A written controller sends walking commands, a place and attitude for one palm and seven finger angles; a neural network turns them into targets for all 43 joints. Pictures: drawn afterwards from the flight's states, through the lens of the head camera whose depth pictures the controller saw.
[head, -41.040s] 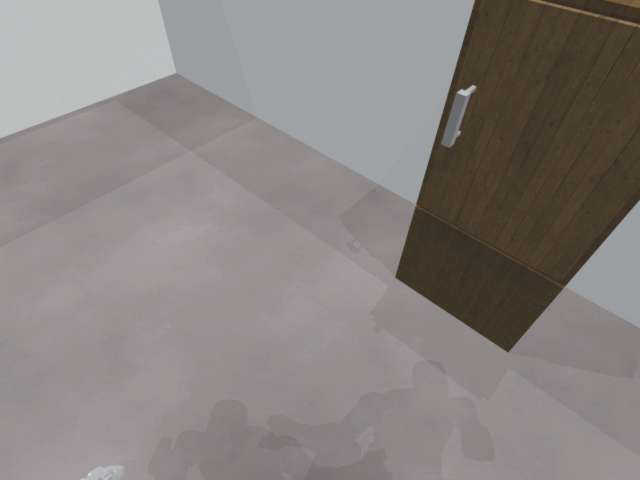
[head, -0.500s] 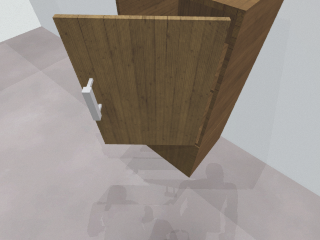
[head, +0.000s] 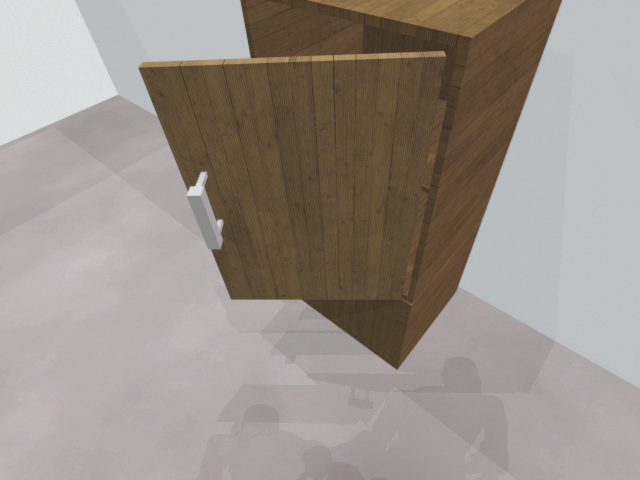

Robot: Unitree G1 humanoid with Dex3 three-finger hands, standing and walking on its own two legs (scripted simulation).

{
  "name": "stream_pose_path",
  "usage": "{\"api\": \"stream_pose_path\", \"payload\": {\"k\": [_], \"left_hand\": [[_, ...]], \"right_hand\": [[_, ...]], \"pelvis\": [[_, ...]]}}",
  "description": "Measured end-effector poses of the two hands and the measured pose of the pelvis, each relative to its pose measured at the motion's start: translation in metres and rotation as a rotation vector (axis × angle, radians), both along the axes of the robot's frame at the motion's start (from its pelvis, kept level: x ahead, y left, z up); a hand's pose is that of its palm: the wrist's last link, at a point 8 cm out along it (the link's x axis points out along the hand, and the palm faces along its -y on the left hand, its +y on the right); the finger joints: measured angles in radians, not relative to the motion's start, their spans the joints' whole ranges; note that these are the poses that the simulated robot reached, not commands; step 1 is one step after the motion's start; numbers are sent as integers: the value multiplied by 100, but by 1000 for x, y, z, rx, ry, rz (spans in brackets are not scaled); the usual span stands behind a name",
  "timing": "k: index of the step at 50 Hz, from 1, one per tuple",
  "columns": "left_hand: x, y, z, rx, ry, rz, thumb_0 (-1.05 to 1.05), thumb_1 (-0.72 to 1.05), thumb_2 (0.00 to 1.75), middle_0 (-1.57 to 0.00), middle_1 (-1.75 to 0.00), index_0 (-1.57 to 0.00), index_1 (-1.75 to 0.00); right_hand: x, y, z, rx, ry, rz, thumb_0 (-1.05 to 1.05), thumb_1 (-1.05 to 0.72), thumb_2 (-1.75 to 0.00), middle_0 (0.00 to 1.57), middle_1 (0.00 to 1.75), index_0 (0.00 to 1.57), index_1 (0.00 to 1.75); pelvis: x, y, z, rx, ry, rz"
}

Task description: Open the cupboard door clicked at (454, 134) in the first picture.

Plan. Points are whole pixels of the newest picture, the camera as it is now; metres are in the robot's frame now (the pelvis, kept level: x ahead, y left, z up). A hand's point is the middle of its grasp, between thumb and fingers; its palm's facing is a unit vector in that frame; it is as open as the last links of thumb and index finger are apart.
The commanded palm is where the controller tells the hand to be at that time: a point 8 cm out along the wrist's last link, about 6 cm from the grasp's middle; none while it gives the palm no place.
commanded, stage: come to a stop and stand still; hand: left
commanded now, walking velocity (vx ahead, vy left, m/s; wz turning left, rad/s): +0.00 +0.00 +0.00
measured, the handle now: (209, 211) +0.55 +0.25 +0.00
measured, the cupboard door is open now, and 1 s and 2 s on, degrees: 39 39 39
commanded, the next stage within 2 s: look again from close up in 0.10 s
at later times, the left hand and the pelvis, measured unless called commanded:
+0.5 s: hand out of the picture +0.07 +0.16 -0.16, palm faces +0.00 -0.97 -0.25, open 7.4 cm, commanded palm none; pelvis +0.02 -0.03 +0.00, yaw +1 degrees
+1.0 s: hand (196, 421) +0.20 +0.18 -0.02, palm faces +0.29 -0.96 -0.05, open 7.7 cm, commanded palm +0.12 +0.22 -0.06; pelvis +0.00 -0.02 -0.01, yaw +3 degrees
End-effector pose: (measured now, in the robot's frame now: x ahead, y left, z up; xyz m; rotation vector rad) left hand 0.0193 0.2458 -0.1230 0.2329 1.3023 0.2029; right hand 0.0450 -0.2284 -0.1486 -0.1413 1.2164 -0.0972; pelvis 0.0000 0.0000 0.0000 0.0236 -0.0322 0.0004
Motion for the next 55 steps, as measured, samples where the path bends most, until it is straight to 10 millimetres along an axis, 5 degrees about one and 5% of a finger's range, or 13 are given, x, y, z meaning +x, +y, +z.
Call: {"api": "stream_pose_path", "payload": {"k": [7,16,29,41,44,49,52,55], "left_hand": [[-9,0,5,16,44,7,1,90,90,-20,-30,-20,-30],[13,-16,2,-3,31,-10,1,90,90,-20,-30,-20,-30],[52,-42,-4,-47,-46,-27,1,90,90,-20,-30,-20,-30],[36,-42,-6,-38,-19,7,1,90,90,-20,-30,-20,-30],[70,-34,29,-26,-335,110,2,89,90,-21,-30,-20,-30],[134,-25,101,-39,-925,100,2,85,87,-21,-34,-20,-33],[150,-26,117,-93,-1189,3,1,80,85,-21,-37,-20,-37],[145,-32,111,-146,-1348,-144,1,74,83,-21,-40,-20,-40]], "right_hand": [[-33,-14,-3,-8,119,5,0,-91,-90,20,30,20,30],[-59,-26,-2,-20,229,-14,0,-91,-90,20,30,20,30],[-35,-25,0,-9,192,-19,0,-91,-90,20,30,20,30],[-16,-27,2,-11,155,-12,0,-91,-90,20,30,20,30],[5,-33,10,-48,-16,-15,0,-91,-90,20,30,20,30],[69,-43,31,-92,-375,28,1,-91,-90,20,30,20,30],[108,-46,46,-112,-564,79,1,-91,-90,20,30,20,30],[142,-46,55,-130,-709,138,1,-91,-90,20,30,20,30]], "pelvis": [[0,-7,3,3,8,7],[8,-17,4,2,12,15],[17,-29,5,-3,9,20],[19,-32,5,-14,14,23],[17,-29,3,-13,19,21],[3,-22,-8,-5,78,56],[-7,-21,-25,5,141,45],[-15,-19,-49,6,194,40]]}}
